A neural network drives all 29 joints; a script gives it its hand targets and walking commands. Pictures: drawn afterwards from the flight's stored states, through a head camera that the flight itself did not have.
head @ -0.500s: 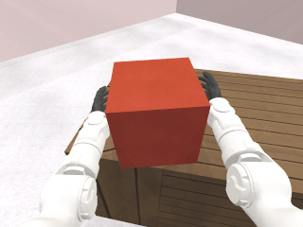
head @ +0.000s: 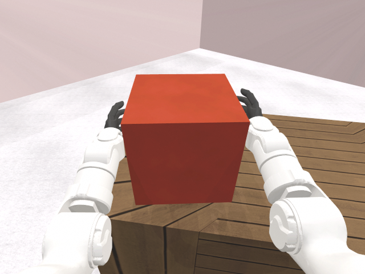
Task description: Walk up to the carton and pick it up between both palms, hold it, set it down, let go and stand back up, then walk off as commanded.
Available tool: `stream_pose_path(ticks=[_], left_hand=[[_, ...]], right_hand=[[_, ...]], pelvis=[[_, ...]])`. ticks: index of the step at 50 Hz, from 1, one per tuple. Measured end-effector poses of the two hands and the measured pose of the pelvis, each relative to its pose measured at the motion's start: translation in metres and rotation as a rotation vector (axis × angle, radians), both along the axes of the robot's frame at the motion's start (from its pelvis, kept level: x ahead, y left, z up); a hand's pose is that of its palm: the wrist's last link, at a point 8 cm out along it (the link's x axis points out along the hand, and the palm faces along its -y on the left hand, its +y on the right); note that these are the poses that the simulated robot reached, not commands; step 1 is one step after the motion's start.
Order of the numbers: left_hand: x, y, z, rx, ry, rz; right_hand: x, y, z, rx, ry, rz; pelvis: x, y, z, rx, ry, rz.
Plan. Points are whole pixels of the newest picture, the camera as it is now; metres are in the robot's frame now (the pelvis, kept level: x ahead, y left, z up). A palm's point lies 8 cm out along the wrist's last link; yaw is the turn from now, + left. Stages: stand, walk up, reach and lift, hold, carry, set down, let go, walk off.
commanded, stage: reach and lift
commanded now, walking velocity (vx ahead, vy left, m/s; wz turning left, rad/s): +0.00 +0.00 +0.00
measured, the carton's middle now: (182, 136) +0.42 +0.04 +0.17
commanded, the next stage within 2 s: hold in 0.94 s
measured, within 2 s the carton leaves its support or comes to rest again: neither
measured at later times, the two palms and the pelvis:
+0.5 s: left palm (120, 143) +0.34 +0.17 +0.19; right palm (271, 131) +0.36 -0.14 +0.23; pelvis -0.04 -0.01 +0.00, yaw +0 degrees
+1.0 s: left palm (112, 128) +0.37 +0.20 +0.21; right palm (257, 119) +0.39 -0.12 +0.23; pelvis -0.01 +0.00 +0.00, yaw +1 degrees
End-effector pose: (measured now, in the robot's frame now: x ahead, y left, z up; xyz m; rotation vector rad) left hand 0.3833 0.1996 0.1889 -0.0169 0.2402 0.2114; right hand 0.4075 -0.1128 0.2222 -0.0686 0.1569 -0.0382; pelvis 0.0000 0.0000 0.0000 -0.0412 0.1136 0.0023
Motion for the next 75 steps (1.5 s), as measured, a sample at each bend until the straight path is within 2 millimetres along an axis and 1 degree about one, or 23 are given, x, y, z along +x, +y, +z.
stream_pose_path(ticks=[6,15,20,25,29,33,38,42,45,51,55,60,63,68,71,75], left_hand=[[-0.006,-0.009,0.001,0.034,0.016,-0.034],[-0.024,-0.019,0.005,0.072,0.011,-0.051],[-0.034,-0.023,0.007,0.097,0.006,-0.06],[-0.038,-0.025,0.002,0.049,0.029,-0.064],[-0.039,-0.022,-0.001,0.034,0.033,-0.059],[-0.037,-0.015,0.001,0.023,0.025,-0.048],[-0.032,-0.006,0.003,0.004,0.027,-0.034],[-0.026,-0.001,0.01,-0.001,0.003,-0.021],[-0.019,-0.001,0.015,0.005,-0.012,-0.017],[-0.008,-0.005,0.02,0.036,0.007,-0.011],[-0.003,-0.009,0.024,0.061,-0.006,-0.013],[-0.003,-0.012,0.027,0.075,-0.026,-0.022],[-0.005,-0.012,0.024,0.07,-0.021,-0.03],[-0.015,-0.009,0.021,0.052,-0.024,-0.029],[-0.021,-0.009,0.024,0.044,-0.038,-0.028],[-0.027,-0.012,0.025,0.038,-0.04,-0.033]], right_hand=[[-0.012,-0.008,0.005,-0.01,0.011,-0.021],[-0.033,-0.019,0.007,0.001,0.0,-0.033],[-0.044,-0.023,0.009,0.04,-0.007,-0.039],[-0.05,-0.025,0.009,0.079,0.005,-0.053],[-0.051,-0.021,0.008,0.076,0.01,-0.054],[-0.047,-0.013,0.01,0.065,0.004,-0.048],[-0.04,-0.004,0.011,0.04,0.007,-0.038],[-0.031,0.0,0.018,0.017,-0.019,-0.024],[-0.024,0.0,0.02,0.022,-0.033,-0.019],[-0.011,-0.005,0.012,0.055,-0.014,-0.013],[-0.006,-0.01,0.011,0.076,-0.028,-0.013],[-0.007,-0.013,0.012,0.09,-0.048,-0.019],[-0.011,-0.013,0.011,0.084,-0.043,-0.025],[-0.02,-0.01,0.013,0.069,-0.045,-0.022],[-0.026,-0.009,0.019,0.067,-0.059,-0.023],[-0.034,-0.012,0.021,0.07,-0.061,-0.03]], pelvis=[[-0.005,-0.002,0.001,0.002,-0.046,0.003],[-0.023,-0.005,0.001,0.007,-0.074,0.002],[-0.031,-0.006,0.0,0.008,-0.085,0.003],[-0.036,-0.006,0.0,0.007,-0.09,0.003],[-0.036,-0.003,0.0,0.004,-0.09,0.003],[-0.034,-0.001,0.001,0.005,-0.087,0.006],[-0.029,0.0,0.001,0.007,-0.08,0.009],[-0.022,0.0,0.001,0.01,-0.072,0.011],[-0.017,0.0,0.002,0.01,-0.065,0.011],[-0.007,0.0,0.003,0.01,-0.049,0.011],[-0.002,0.0,0.003,0.01,-0.04,0.011],[0.001,0.0,0.004,0.01,-0.036,0.011],[0.001,0.0,0.004,0.01,-0.04,0.011],[-0.001,0.0,0.004,0.01,-0.052,0.012],[-0.004,0.0,0.004,0.01,-0.059,0.012],[-0.01,0.0,0.003,0.01,-0.066,0.012]])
